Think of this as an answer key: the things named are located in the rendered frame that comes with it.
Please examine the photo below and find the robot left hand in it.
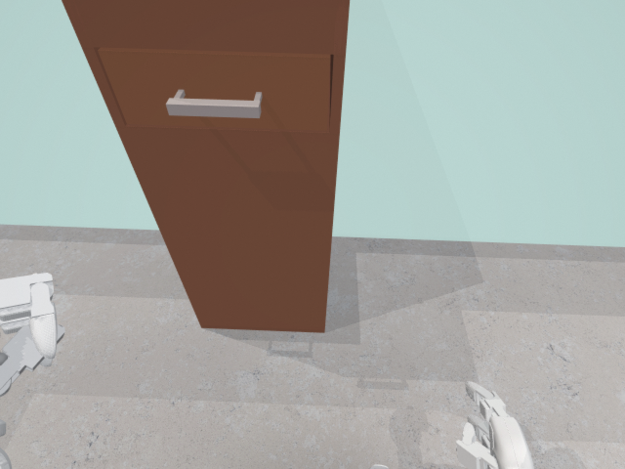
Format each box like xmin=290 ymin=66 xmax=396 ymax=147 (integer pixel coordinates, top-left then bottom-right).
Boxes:
xmin=0 ymin=273 xmax=65 ymax=397

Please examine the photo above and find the cabinet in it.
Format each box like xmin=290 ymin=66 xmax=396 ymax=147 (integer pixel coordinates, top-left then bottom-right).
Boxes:
xmin=62 ymin=0 xmax=350 ymax=333

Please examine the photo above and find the robot right hand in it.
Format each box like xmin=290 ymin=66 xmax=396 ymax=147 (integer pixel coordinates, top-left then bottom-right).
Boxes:
xmin=456 ymin=381 xmax=534 ymax=469

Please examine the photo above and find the handle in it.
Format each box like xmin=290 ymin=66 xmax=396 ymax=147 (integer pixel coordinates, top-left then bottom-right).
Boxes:
xmin=166 ymin=90 xmax=262 ymax=118

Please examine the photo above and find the drawer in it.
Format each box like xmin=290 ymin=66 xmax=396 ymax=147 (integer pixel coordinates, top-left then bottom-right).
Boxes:
xmin=98 ymin=48 xmax=330 ymax=131

